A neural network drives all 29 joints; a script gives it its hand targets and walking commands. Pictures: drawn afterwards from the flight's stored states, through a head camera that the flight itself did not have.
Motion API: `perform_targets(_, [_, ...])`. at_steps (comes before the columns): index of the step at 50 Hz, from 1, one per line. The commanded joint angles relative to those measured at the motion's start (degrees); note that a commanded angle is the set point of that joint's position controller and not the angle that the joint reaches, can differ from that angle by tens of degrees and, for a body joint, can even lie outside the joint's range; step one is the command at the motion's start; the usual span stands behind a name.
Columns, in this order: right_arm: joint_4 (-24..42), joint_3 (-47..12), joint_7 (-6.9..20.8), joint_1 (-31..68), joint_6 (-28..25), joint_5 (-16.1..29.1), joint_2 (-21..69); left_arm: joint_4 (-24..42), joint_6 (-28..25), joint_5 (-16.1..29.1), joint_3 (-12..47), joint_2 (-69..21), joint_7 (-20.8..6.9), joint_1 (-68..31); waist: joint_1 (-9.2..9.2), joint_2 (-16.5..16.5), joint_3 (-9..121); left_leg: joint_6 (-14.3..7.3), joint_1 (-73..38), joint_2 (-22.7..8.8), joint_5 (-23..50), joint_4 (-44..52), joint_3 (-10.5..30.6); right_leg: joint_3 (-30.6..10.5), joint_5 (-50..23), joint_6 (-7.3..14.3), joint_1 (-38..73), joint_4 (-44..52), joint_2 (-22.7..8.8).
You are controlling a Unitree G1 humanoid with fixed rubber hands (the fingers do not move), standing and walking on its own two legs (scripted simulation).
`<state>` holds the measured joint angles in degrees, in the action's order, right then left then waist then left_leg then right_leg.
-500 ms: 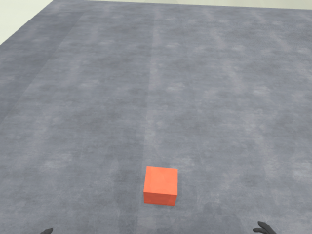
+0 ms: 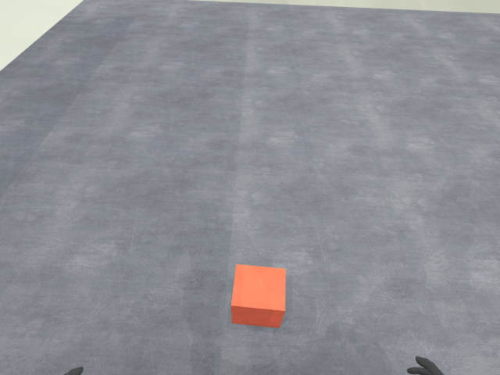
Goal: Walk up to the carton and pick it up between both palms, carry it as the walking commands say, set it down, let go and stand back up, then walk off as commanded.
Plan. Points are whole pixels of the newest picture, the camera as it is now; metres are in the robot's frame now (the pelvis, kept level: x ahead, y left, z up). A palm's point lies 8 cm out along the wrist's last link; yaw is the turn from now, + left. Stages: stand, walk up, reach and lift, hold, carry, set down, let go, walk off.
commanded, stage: walk off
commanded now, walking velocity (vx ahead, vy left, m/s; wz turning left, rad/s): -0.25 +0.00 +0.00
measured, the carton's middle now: (258, 296) +0.50 -0.05 -0.69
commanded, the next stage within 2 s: none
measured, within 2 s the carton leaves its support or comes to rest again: neither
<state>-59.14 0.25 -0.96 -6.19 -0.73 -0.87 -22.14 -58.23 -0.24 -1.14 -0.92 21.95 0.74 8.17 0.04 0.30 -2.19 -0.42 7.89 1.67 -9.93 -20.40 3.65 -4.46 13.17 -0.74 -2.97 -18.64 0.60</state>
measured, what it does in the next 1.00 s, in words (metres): walks backwards: left foot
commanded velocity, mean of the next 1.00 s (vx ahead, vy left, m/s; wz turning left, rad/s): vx -0.25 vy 0.00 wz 0.00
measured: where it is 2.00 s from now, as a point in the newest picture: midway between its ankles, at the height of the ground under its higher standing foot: outside the picture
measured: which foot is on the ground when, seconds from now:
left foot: down 0.00-0.44, up 0.46-0.84, down 0.86-1.00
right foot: down 0.00-0.86, up 0.88-1.00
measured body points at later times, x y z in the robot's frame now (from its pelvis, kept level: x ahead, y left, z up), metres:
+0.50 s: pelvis -0.09 -0.03 -0.02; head -0.05 -0.06 +0.43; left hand -0.04 +0.26 -0.14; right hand +0.01 -0.33 -0.16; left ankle -0.03 +0.11 -0.71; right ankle -0.06 -0.13 -0.75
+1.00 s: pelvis -0.23 +0.00 +0.00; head -0.21 +0.03 +0.45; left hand -0.18 +0.28 -0.16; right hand -0.19 -0.28 -0.13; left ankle -0.25 +0.10 -0.75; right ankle -0.21 -0.15 -0.65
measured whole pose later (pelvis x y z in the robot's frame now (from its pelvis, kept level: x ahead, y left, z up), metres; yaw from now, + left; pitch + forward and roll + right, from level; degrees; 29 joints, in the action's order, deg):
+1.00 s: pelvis -0.23 +0.00 +0.00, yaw +1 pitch -1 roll -2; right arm -56.1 2.5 -2.5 -15.1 4.6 -1.7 -13.8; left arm -54.5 5.3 -1.2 -4.8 17.0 1.9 12.9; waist 0.0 1.9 -3.3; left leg -1.1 8.9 -1.7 -16.2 -26.3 -0.2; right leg -6.1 24.3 -1.4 -30.9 -65.3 5.7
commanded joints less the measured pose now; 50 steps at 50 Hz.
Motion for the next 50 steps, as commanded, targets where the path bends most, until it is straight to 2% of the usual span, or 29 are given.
perform_targets(1, [2.3, 1.5, -0.1, 2.0, -0.5, 0.3, -9.4, 2.1, -0.5, 0.2, -1.4, 9.1, 0.2, -1.4, 0.12, -0.5, 1.8, -0.9, -1.9, -7.7, 10.1, 2.3, 5.3, -3.5, -9.0, 1.3, -3.1, 2.6, -6.7])
perform_targets(3, [1.0, 0.4, -0.1, -0.7, 0.9, 0.7, -4.9, 0.7, 0.7, 0.6, -0.2, 4.1, 0.2, 1.5, -0.13, -0.4, 1.6, 0.1, -2.1, -8.0, 15.9, 1.1, 4.6, -3.2, -15.0, 0.4, -2.9, 1.4, -7.2])
perform_targets(5, [0.7, 0.8, -0.3, -1.7, 1.9, 0.7, -6.7, 0.4, 1.7, 0.4, -0.8, 6.4, 0.4, 2.4, -0.09, -0.1, 2.0, 0.4, -1.6, -8.2, 19.2, -1.0, 4.2, -2.9, -17.8, 0.0, -3.0, -1.1, -7.4])
perform_targets(11, [2.0, 2.4, -0.7, -1.6, 3.6, 0.5, -8.9, 2.0, 3.0, 0.5, -1.8, 6.3, 1.2, 3.3, -0.07, -2.4, 4.1, -2.6, 2.0, -10.5, 22.0, -4.1, 6.2, -1.4, -14.8, 0.6, -7.0, -10.3, -5.3])
perform_targets(14, [2.9, 2.9, -0.8, -1.4, 4.5, 0.2, -9.0, 3.0, 3.5, 0.5, -1.8, 4.2, 1.2, 5.0, -0.21, -5.7, 5.3, -5.7, 4.5, -13.7, 21.3, -2.3, 9.5, -0.1, -9.3, 0.4, -8.2, -16.7, -2.7])
perform_targets(16, [4.2, 3.1, -0.8, 0.6, 5.0, -0.2, -8.7, 3.6, 3.7, 0.1, -2.0, 3.3, 1.1, 6.8, -0.91, -10.3, 6.1, -8.6, 9.2, -17.3, 19.5, -0.2, 12.3, 1.4, 2.6, 0.4, -6.8, -24.4, -0.9])
perform_targets(18, [5.4, 3.1, -0.9, 3.1, 5.2, -0.7, -7.5, 3.7, 4.1, -0.2, -2.0, 1.9, 0.9, 8.3, -1.68, -11.3, 4.9, -10.5, 13.3, -19.5, 20.3, -0.2, 12.3, 2.6, 14.8, 0.9, -6.7, -29.1, -0.8])
perform_targets(19, [5.5, 3.0, -1.0, 3.4, 5.4, -0.9, -7.0, 3.7, 4.1, -0.2, -1.7, 0.9, 0.9, 8.9, -1.88, -10.2, 4.2, -9.5, 12.6, -18.6, 20.5, -1.2, 11.4, 2.9, 14.3, 1.0, -7.4, -25.6, -1.6])
perform_targets(20, [5.5, 3.0, -1.1, 3.7, 5.7, -0.9, -6.6, 3.5, 3.8, -0.2, -1.5, 0.3, 1.0, 10.0, -2.25, -9.1, 3.5, -7.2, 10.7, -16.6, 19.1, -3.5, 10.2, 3.3, 9.7, 1.0, -8.0, -17.7, -2.4])
perform_targets(21, [5.2, 2.9, -1.1, 2.1, 6.1, -0.6, -5.7, 3.7, 3.3, -0.5, -1.5, 1.0, 1.1, 10.2, -1.29, -5.4, 2.2, -4.2, 10.6, -13.5, 13.2, -7.8, 8.5, 1.1, 3.5, 0.8, -8.2, -8.8, -3.6])
perform_targets(22, [5.1, 2.7, -0.9, -2.3, 6.3, -0.6, -3.6, 4.6, 2.9, -0.9, -2.5, 5.1, 1.1, 9.6, 0.51, 7.8, 2.1, -0.3, 14.4, -5.9, -1.7, -17.8, 2.2, -11.3, -5.2, 2.3, -7.5, 2.2, -13.4])
perform_targets(23, [6.8, 2.8, -1.9, 0.1, 6.8, -0.6, -1.8, 6.1, 3.0, -0.7, -3.7, 11.4, 0.8, 7.4, -2.53, 21.4, 0.4, 1.6, 17.4, 4.1, -26.1, -35.9, -1.2, -23.2, -15.9, 11.0, -16.9, 6.6, -26.2])
perform_targets(24, [6.0, 3.7, -1.9, 0.1, 7.3, -0.8, -3.2, 6.4, 3.1, -1.2, -3.0, 8.9, 0.7, 7.5, -1.50, 10.1, 1.4, 1.0, 13.1, 3.9, -27.1, -45.6, 7.3, -20.4, -17.5, 12.1, -21.2, 5.3, -24.5])
perform_targets(25, [5.7, 3.9, -1.4, -1.6, 7.3, -0.1, -2.5, 7.4, 3.4, -0.9, -2.7, 7.3, 1.1, 3.0, 1.20, 6.2, -0.9, 0.8, 13.2, 3.8, -23.0, -50.3, 7.7, -14.1, -14.8, 10.8, -23.1, 4.3, -20.4])
perform_targets(26, [4.9, 4.1, -1.1, -3.9, 6.9, 0.1, -2.5, 8.6, 3.8, -0.8, -2.6, 6.0, 1.4, -1.3, 3.26, 5.1, -1.6, 1.4, 13.6, 3.0, -18.5, -52.1, 6.4, -9.9, -11.7, 8.7, -22.2, 3.6, -16.6])
perform_targets(28, [3.5, 4.6, -1.0, -6.0, 6.1, -0.9, -2.4, 9.9, 3.9, -0.3, -2.6, 4.0, 1.8, -2.6, 2.27, 6.5, 0.4, 3.2, 16.2, 3.3, -14.9, -54.3, 4.3, -6.9, -11.6, 8.1, -14.8, 1.9, -13.3])
perform_targets(31, [4.4, 4.4, -1.2, -3.9, 5.9, -0.1, -0.6, 8.9, 3.7, 0.3, -2.5, 2.4, 2.0, 2.0, -1.14, 7.4, 1.7, 5.0, 18.5, 2.5, -16.2, -47.5, 2.2, -7.5, -9.3, 9.0, -5.5, 2.1, -14.1])
perform_targets(34, [4.8, 4.1, -1.6, -4.4, 6.1, 0.6, 0.9, 7.7, 3.9, 0.1, -2.7, 2.8, 2.2, 4.0, -2.74, 10.1, 2.4, 5.4, 15.5, 1.2, -20.1, -35.6, -0.6, -9.0, -6.3, 9.2, -1.3, 3.3, -14.7])
perform_targets(36, [4.6, 3.9, -1.8, -5.9, 6.1, 1.1, 1.6, 7.0, 4.3, -0.3, -3.1, 3.5, 2.0, 4.6, -3.00, 11.6, 3.1, 4.3, 11.7, -0.2, -22.7, -26.6, -2.6, -9.3, -7.5, 9.3, -0.7, 3.8, -15.4])
perform_targets(39, [3.1, 3.9, -1.7, -10.4, 5.9, 1.6, 1.8, 5.8, 5.1, -0.6, -3.9, 4.4, 1.8, 5.8, -2.57, 12.8, 3.7, 2.0, 6.0, -0.6, -20.0, -15.0, -4.5, -9.8, -9.4, 9.1, -2.1, 4.9, -15.6])
perform_targets(41, [1.3, 3.8, -1.5, -15.3, 5.4, 1.6, 3.1, 5.7, 5.5, -0.1, -4.5, 4.7, 1.8, 4.7, -0.65, 10.3, 3.9, 0.6, 0.7, -0.7, -12.4, -4.9, -6.1, -8.3, -5.7, 7.3, -6.1, 5.0, -14.6])
perform_targets(42, [0.9, 3.8, -1.6, -16.9, 5.0, 1.1, 2.9, 5.9, 5.4, 0.2, -4.5, 4.2, 1.6, 4.5, -0.02, 7.7, 2.5, -0.1, -2.0, -2.0, -6.6, 2.5, -4.9, -6.4, -1.5, 4.7, -10.1, 3.7, -12.9])
perform_targets(43, [1.7, 4.3, -1.6, -16.9, 4.5, 0.0, 0.2, 6.1, 5.1, 0.4, -4.3, 2.1, 1.2, 6.0, -0.17, -1.5, 2.2, -1.2, -3.9, -9.1, -9.8, 8.5, 3.8, -2.2, 5.3, 1.4, -15.8, -4.1, -8.6])
perform_targets(44, [5.0, 5.4, -1.5, -12.5, 4.4, -0.2, -7.1, 8.1, 4.7, 0.3, -3.4, -2.6, 1.2, 5.3, 0.24, -17.3, 2.7, -6.3, -0.5, -25.1, -12.6, 11.6, 20.2, 6.6, 17.7, -2.0, -25.7, -21.6, 0.3])
perform_targets(45, [5.7, 5.3, -1.4, -9.7, 4.6, -1.4, -7.5, 9.8, 5.3, -0.8, -4.0, -0.7, 1.9, -4.4, 4.10, -15.1, -5.0, -11.6, 19.4, -28.8, -7.3, 12.7, 17.9, 0.4, 23.4, -1.5, -23.9, -36.6, 2.7])
perform_targets(46, [6.7, 4.4, -1.6, -4.8, 4.5, -1.9, -3.7, 9.3, 5.6, -0.1, -4.5, -0.6, 1.6, -3.3, 0.59, -9.3, -6.8, -9.7, 23.1, -22.1, -5.9, 11.1, 11.4, -4.6, 18.8, -0.2, -20.8, -45.3, 3.8])
perform_targets(47, [8.1, 4.0, -1.9, 1.2, 4.4, -1.8, -2.7, 7.7, 5.6, 0.4, -4.8, -1.0, 1.1, 1.4, -3.38, -8.1, -7.1, -6.4, 23.1, -17.2, -1.5, 8.8, 5.8, -5.1, 14.4, 0.6, -20.8, -51.0, 5.3])
perform_targets(48, [9.2, 3.9, -1.9, 3.4, 4.3, -1.5, -2.1, 6.0, 5.3, 0.4, -4.9, -0.8, 1.1, 6.0, -4.83, -8.5, -4.7, -5.0, 18.6, -14.7, 3.6, 6.4, 3.3, -4.4, 12.1, 0.2, -21.4, -54.7, 5.6])
perform_targets(50, [9.4, 3.6, -1.8, 0.2, 3.9, -0.3, -0.6, 4.5, 4.7, -0.5, -5.2, -0.3, 1.3, 8.1, -2.40, -8.2, -1.4, -6.5, 9.1, -14.5, 15.1, 2.5, 2.2, -2.8, 11.6, -1.9, -24.6, -59.2, 5.8])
